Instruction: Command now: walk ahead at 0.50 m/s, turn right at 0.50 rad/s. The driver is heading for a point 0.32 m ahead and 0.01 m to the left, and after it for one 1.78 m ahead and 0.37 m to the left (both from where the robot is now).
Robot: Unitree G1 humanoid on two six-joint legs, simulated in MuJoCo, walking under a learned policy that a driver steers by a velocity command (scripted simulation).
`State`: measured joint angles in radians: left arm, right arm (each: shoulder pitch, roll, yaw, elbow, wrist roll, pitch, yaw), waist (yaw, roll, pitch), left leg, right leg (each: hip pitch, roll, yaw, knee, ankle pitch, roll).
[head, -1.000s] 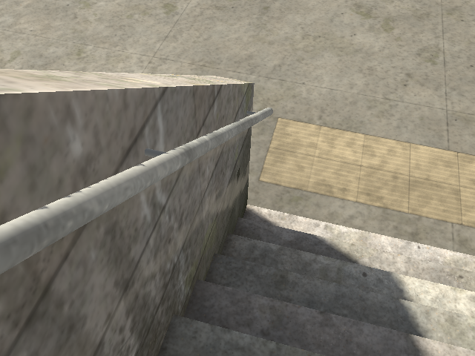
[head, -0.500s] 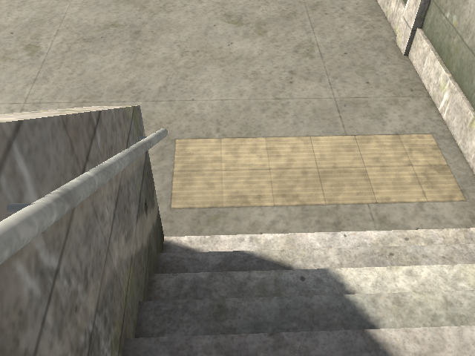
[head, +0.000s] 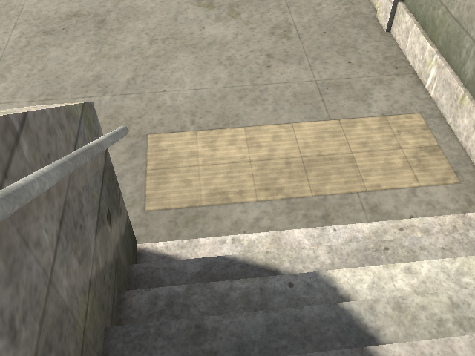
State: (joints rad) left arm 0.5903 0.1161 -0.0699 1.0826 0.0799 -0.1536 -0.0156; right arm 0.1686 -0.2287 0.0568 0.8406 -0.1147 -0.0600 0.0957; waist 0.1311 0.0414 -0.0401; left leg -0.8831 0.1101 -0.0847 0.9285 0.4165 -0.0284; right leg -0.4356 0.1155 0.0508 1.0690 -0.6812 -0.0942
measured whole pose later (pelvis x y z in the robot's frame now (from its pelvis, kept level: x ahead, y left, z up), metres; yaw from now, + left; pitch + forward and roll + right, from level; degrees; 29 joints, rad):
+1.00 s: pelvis +0.20 +0.09 -0.11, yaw -5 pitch -3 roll +0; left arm 0.23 0.18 -0.02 1.02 0.00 0.03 0.01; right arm 0.31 -0.16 0.04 1.11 0.00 0.03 0.02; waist -0.02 -0.01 0.04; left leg -0.06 -0.04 0.11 0.37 -0.26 0.07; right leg -0.15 -0.01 -0.03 0.42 -0.22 -0.01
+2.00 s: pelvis +0.35 +0.05 -0.18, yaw -3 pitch -1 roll -1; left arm 0.55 0.16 0.01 1.17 0.02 -0.06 0.03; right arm 0.16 -0.22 -0.06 1.01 -0.03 -0.03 0.02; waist 0.06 0.00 -0.01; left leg -0.54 0.01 -0.05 0.75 0.27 0.05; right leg -0.16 0.04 -0.07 0.92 -0.74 -0.05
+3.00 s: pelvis +0.88 +0.05 -0.59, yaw -4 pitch -2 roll -2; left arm 0.50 0.18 0.01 1.08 0.01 -0.07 0.03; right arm 0.19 -0.22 -0.03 0.98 -0.03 -0.02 0.01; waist 0.03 0.03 -0.01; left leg -0.49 0.02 -0.02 0.68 0.36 0.03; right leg -0.25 0.07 -0.10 1.09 -0.81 -0.09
